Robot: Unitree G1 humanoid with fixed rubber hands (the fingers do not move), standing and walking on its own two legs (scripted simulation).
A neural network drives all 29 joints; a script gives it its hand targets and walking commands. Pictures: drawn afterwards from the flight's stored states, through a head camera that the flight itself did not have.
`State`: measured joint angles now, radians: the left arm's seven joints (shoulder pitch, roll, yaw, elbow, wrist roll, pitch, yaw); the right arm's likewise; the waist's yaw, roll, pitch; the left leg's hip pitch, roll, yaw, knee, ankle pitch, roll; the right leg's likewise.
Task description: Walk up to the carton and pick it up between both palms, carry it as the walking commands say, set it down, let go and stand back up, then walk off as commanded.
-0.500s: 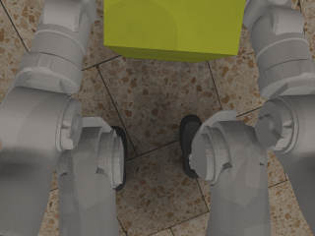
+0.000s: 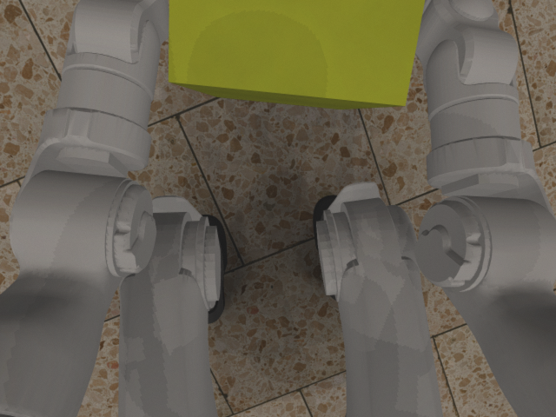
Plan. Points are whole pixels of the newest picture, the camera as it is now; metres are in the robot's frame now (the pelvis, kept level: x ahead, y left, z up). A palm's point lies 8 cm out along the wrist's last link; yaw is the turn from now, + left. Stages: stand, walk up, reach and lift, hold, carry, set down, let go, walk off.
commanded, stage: reach and lift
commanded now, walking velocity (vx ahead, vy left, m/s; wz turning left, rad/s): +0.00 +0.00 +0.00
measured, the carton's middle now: (291, 7) +0.54 -0.04 -0.19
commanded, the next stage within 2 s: none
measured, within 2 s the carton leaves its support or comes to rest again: neither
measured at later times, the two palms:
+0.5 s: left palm out of the picture +0.57 +0.11 -0.08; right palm out of the picture +0.53 -0.17 -0.08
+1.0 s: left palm out of the picture +0.54 +0.10 -0.01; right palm out of the picture +0.50 -0.19 -0.01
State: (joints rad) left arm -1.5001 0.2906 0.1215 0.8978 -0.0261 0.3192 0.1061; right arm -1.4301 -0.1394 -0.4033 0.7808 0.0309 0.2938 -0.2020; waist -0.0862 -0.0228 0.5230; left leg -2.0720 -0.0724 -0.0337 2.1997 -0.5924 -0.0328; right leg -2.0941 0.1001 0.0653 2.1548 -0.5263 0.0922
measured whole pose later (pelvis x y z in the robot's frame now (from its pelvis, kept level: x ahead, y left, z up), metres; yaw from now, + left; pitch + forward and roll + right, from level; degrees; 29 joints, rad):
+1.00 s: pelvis -0.03 +0.00 +0.08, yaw +1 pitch +23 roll -2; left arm -1.42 0.18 0.24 0.67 0.07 0.48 0.09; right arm -1.32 -0.05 -0.53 0.49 -0.08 0.46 -0.14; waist -0.09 0.03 0.52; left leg -1.83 -0.09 -0.05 1.91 -0.49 -0.02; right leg -1.82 0.06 0.06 1.86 -0.45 0.08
